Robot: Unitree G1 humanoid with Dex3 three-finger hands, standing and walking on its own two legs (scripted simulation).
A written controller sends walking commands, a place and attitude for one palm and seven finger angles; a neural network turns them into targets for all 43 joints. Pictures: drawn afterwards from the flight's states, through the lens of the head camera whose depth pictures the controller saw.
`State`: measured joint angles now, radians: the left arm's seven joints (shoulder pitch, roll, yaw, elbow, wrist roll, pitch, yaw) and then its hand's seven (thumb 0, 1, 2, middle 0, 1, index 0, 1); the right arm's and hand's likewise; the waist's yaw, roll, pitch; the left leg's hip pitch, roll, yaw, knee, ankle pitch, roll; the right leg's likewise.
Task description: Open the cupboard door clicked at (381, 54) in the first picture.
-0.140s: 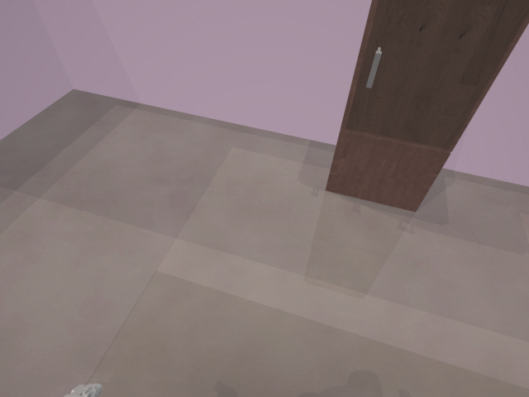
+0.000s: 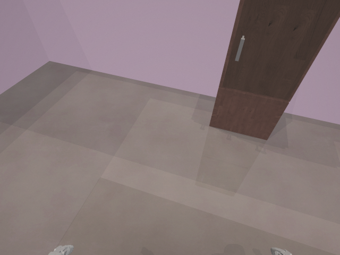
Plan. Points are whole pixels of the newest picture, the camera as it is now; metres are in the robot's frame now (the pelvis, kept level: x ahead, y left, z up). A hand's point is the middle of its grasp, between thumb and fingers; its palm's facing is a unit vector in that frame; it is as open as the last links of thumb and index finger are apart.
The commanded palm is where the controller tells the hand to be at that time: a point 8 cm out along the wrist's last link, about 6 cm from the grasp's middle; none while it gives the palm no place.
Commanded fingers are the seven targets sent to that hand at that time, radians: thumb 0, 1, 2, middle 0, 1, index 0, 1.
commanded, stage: stand and wait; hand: left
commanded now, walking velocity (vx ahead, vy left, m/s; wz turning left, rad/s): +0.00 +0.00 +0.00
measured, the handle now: (240, 48) +1.19 -0.32 -0.05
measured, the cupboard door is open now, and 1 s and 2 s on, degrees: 0 0 0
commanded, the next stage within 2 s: look at it before walking up in 0.68 s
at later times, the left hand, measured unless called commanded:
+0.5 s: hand out of the picture +0.05 +0.24 -0.15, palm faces +0.00 -0.94 -0.34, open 7.4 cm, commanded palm none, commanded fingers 0.00 0.90 0.90 -0.20 -0.30 -0.20 -0.30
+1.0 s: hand out of the picture +0.06 +0.23 -0.15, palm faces -0.01 -0.94 -0.33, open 7.4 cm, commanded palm none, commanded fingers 0.00 0.90 0.90 -0.20 -0.30 -0.20 -0.30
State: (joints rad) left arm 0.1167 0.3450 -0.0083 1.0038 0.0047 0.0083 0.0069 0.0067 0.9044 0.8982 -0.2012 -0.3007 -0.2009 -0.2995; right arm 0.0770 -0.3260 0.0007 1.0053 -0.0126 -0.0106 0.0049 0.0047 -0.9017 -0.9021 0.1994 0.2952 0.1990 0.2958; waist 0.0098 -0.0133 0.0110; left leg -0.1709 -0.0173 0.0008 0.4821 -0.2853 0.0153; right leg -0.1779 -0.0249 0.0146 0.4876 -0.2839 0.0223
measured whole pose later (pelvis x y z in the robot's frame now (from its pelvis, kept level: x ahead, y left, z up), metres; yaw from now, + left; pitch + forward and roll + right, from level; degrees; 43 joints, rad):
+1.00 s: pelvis -0.02 -0.02 +0.01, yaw +0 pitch -2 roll +0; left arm 0.13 0.34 0.00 1.08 0.01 0.00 0.00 0.01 0.90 0.90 -0.20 -0.30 -0.20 -0.30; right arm 0.11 -0.33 0.00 1.12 -0.01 -0.01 0.01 0.00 -0.90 -0.90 0.20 0.30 0.20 0.30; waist 0.00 -0.01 0.03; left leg -0.15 0.00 -0.01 0.38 -0.20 -0.01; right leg -0.16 0.00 0.01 0.40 -0.20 0.00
